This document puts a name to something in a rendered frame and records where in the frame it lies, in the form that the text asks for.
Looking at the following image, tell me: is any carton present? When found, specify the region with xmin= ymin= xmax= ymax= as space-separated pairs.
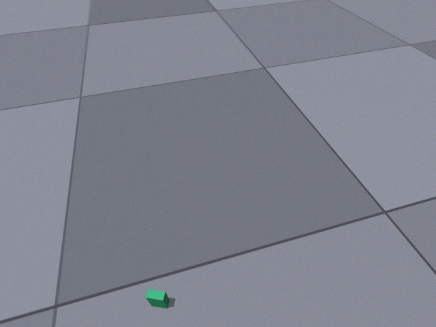
xmin=146 ymin=289 xmax=170 ymax=309

